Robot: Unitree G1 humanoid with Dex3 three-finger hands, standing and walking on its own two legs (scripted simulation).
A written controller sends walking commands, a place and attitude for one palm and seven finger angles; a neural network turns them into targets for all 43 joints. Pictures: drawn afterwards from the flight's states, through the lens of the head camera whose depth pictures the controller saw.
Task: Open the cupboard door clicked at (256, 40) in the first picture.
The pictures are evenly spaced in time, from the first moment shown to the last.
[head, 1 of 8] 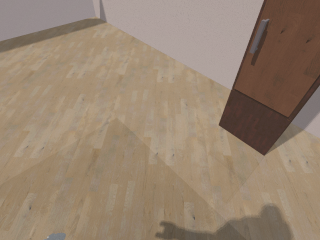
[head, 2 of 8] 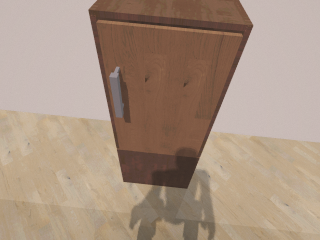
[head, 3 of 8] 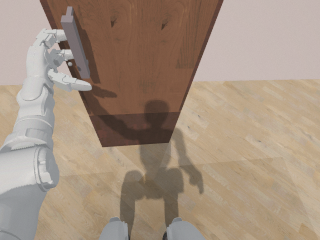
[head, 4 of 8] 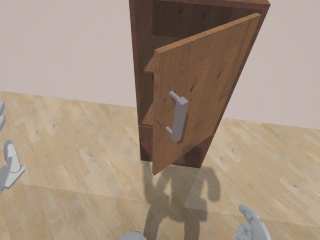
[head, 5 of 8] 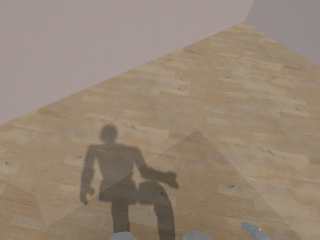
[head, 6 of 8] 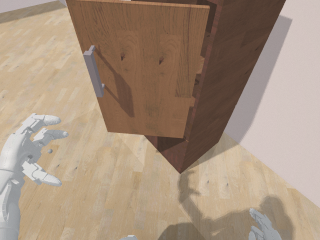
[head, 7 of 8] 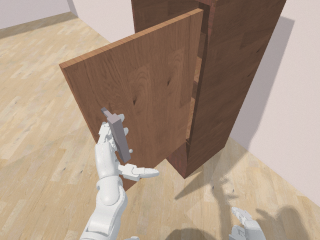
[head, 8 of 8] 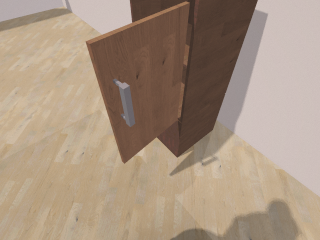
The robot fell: no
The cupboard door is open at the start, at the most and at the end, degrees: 0 96 96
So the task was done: yes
